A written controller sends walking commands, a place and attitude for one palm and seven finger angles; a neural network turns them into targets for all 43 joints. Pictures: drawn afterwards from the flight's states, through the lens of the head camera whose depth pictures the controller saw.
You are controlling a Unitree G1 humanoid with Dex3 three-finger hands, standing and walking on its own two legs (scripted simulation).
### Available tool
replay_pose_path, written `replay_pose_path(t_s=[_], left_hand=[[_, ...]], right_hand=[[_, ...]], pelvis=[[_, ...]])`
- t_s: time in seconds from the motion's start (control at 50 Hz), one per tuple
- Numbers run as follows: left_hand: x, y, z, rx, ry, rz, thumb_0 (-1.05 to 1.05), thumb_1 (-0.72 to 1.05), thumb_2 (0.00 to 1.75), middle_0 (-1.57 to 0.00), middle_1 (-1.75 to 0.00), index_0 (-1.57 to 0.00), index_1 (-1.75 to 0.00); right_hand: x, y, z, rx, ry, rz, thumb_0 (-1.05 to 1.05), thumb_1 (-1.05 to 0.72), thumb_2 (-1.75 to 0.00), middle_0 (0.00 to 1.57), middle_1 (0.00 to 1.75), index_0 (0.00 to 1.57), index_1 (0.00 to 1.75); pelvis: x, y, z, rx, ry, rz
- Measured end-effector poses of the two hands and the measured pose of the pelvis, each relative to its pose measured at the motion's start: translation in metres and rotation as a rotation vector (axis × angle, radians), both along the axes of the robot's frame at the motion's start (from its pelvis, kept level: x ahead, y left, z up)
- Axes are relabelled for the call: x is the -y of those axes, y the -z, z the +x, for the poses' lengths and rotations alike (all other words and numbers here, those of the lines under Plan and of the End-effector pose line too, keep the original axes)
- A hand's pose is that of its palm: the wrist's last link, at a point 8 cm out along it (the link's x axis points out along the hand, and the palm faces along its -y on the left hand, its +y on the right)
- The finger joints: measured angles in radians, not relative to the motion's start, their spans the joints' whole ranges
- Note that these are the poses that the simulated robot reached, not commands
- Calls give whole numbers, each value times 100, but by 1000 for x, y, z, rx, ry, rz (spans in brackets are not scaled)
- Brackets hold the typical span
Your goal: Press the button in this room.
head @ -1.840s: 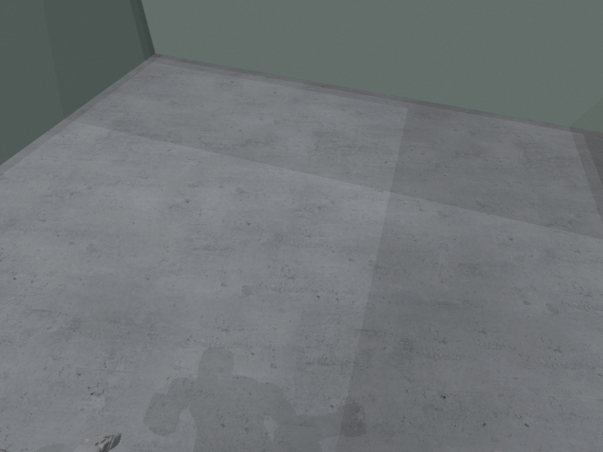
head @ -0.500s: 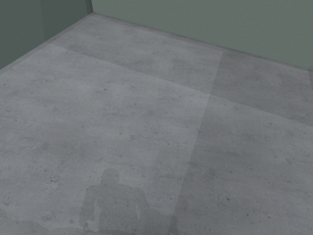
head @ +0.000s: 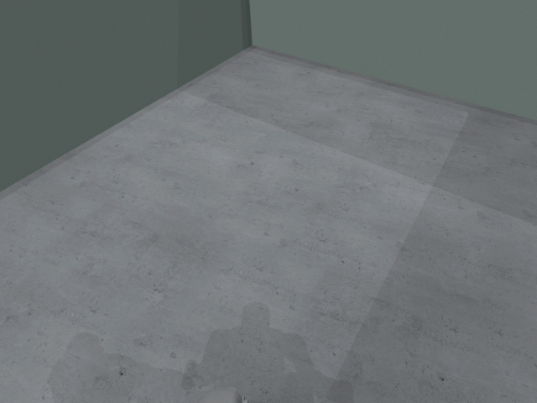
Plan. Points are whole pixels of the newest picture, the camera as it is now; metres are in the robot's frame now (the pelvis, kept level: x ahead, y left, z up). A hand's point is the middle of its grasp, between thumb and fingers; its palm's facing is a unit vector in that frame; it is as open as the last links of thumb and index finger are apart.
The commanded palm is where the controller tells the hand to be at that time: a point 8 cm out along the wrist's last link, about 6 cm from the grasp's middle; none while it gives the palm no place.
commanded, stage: turn or walk to find it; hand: left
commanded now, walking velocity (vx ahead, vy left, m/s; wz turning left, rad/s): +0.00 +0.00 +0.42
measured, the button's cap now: out of the picture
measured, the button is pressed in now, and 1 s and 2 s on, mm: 0 0 0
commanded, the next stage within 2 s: none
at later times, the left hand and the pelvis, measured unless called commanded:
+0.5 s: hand out of the picture -0.03 +0.27 -0.17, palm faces +0.26 -0.94 -0.23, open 7.4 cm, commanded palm none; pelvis -0.03 +0.05 +0.00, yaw +11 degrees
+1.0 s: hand out of the picture -0.09 +0.19 -0.16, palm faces +0.44 -0.87 -0.23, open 7.4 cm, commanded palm none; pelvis -0.06 +0.00 +0.00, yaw +25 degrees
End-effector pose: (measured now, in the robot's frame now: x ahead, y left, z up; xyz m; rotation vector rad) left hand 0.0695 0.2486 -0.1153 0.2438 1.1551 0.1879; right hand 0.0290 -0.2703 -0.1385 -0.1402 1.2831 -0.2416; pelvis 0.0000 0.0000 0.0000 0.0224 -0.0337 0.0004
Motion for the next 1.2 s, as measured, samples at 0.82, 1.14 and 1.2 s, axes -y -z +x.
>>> replay_pose_path(t_s=[0.82,1.14,1.2], left_hand=[[-4,-3,-131,31,-350,-6,0,90,89,-21,-30,-20,-30],[10,39,-249,-103,-575,-120,0,90,89,-21,-30,-20,-30],[0,50,-276,-147,-614,-135,0,90,89,-21,-30,-20,-30]], right_hand=[[-39,11,25,-39,-352,47,1,-91,-90,20,30,20,29],[-84,-3,52,-24,-570,-37,1,-91,-90,19,30,20,29],[-111,-8,61,48,-613,-33,1,-91,-90,19,30,20,29]], pelvis=[[1,1,-54,-1,-344,5],[-17,11,-84,-7,-512,-32],[-26,15,-93,-5,-518,-22]])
